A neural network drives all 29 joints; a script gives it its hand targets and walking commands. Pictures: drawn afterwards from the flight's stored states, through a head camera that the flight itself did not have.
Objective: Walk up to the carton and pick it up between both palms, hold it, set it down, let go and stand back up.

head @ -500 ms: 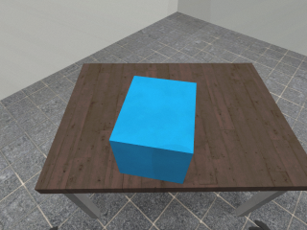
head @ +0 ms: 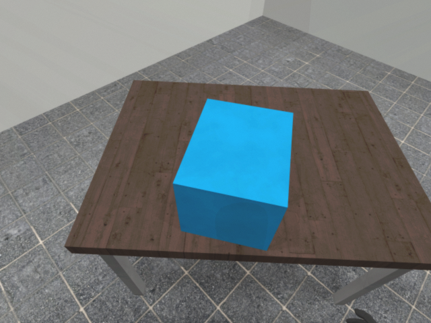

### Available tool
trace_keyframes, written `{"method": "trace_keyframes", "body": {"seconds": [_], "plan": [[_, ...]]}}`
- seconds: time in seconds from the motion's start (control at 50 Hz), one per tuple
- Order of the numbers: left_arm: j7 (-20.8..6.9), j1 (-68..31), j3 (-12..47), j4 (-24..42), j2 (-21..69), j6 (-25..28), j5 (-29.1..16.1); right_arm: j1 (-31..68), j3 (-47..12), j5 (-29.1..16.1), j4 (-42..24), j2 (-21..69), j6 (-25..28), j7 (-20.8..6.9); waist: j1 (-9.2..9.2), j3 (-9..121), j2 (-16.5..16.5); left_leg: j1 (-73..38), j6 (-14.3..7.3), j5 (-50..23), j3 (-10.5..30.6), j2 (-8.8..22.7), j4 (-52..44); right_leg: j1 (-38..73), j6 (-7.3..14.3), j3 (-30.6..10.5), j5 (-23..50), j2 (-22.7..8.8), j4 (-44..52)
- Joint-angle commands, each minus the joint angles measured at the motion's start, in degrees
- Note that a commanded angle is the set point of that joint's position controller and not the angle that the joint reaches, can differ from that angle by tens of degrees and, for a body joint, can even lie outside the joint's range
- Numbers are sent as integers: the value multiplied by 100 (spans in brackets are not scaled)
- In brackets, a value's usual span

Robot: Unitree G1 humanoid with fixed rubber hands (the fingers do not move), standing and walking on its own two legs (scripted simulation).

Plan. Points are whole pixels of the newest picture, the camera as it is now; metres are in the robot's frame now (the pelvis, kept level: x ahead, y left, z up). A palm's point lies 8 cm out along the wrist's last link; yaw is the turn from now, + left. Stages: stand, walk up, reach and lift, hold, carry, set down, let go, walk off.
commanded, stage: walk up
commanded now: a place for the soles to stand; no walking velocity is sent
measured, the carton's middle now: (236, 172) +0.46 -0.04 -0.04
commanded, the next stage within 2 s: reach and lift in 0.64 s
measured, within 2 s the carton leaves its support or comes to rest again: neither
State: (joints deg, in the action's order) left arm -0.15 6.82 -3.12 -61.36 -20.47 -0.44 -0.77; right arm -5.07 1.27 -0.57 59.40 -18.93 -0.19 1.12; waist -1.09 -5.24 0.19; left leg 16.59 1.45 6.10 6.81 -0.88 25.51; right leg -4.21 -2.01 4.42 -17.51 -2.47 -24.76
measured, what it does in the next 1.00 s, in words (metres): stands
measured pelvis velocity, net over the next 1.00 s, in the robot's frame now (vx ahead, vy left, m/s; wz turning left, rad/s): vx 0.01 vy -0.01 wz -0.09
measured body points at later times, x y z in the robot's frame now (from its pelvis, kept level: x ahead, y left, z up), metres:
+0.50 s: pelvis +0.00 +0.00 +0.00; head +0.02 +0.01 +0.45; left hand +0.05 +0.31 -0.14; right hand +0.11 -0.30 -0.12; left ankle +0.09 +0.13 -0.74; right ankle -0.04 -0.14 -0.74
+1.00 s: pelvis +0.01 -0.01 -0.01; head +0.02 +0.02 +0.43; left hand +0.23 +0.23 -0.11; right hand +0.16 -0.29 -0.09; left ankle +0.09 +0.13 -0.74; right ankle -0.04 -0.14 -0.74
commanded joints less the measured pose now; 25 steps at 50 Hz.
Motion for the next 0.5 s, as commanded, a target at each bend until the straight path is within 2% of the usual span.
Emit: {"method": "trace_keyframes", "body": {"seconds": [0.0,0.24,0.48], "plan": [[28,49,-223,305,-1140,125,6,267,254,6,-431,-1369,118,43,1,532,-302,-237,-351,505,709,682,-745,-255,343,-518,-96,-472,654],[8,98,-258,433,-1231,162,18,156,273,12,-492,-1362,102,26,49,513,-110,-328,-314,141,566,536,-336,-519,420,-537,-164,-595,701],[15,203,-255,502,-1250,94,-12,176,271,16,-584,-1428,79,26,-24,520,-277,-85,-333,151,771,551,-386,-291,412,-452,-118,-516,446]]}}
